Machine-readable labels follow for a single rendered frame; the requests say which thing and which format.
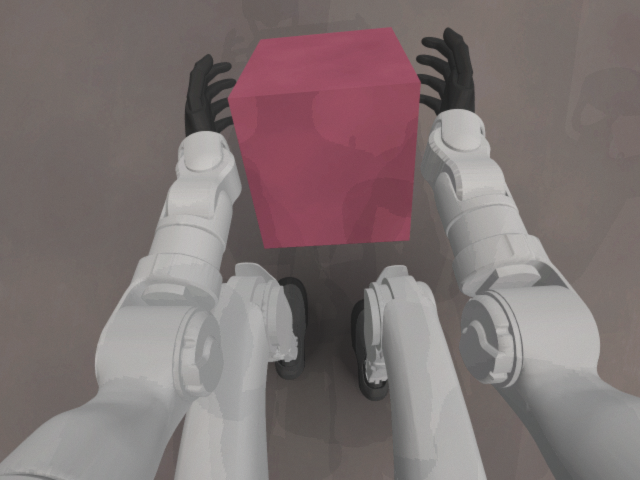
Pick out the right robot upper arm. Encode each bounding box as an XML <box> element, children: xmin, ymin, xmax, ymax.
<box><xmin>459</xmin><ymin>285</ymin><xmax>640</xmax><ymax>480</ymax></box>

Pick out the left robot hand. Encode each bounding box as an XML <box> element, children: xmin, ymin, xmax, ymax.
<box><xmin>185</xmin><ymin>54</ymin><xmax>236</xmax><ymax>137</ymax></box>

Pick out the robot right thigh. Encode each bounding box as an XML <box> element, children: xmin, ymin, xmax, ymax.
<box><xmin>364</xmin><ymin>275</ymin><xmax>487</xmax><ymax>480</ymax></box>

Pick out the left robot upper arm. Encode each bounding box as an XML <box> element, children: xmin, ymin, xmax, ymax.
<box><xmin>0</xmin><ymin>306</ymin><xmax>224</xmax><ymax>480</ymax></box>

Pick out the robot left shin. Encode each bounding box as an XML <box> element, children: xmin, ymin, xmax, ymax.
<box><xmin>218</xmin><ymin>263</ymin><xmax>298</xmax><ymax>362</ymax></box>

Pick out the right robot hand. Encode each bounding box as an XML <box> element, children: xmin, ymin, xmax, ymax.
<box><xmin>416</xmin><ymin>27</ymin><xmax>475</xmax><ymax>116</ymax></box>

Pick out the right robot forearm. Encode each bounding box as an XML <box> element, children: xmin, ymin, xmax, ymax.
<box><xmin>420</xmin><ymin>109</ymin><xmax>600</xmax><ymax>359</ymax></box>

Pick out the carton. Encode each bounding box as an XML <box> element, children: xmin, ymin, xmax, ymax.
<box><xmin>228</xmin><ymin>27</ymin><xmax>421</xmax><ymax>249</ymax></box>

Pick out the left robot forearm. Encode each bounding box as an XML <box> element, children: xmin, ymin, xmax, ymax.
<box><xmin>95</xmin><ymin>131</ymin><xmax>242</xmax><ymax>385</ymax></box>

